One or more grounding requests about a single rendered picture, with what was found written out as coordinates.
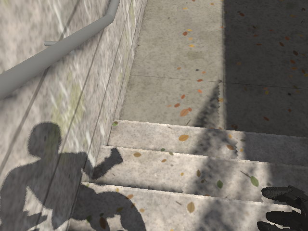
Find stairs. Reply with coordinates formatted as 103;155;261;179
68;119;308;231

